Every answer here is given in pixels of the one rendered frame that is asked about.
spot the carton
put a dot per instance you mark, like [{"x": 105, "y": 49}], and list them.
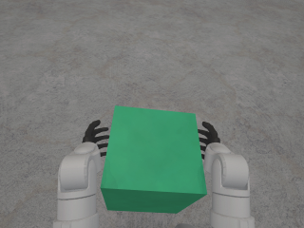
[{"x": 153, "y": 161}]

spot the right robot hand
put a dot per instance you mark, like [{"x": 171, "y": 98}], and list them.
[{"x": 212, "y": 136}]

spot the left robot forearm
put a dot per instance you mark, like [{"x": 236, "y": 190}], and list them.
[{"x": 77, "y": 188}]

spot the left robot hand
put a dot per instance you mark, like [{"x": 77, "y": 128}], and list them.
[{"x": 91, "y": 132}]

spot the right robot forearm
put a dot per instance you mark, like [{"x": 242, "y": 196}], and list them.
[{"x": 230, "y": 186}]

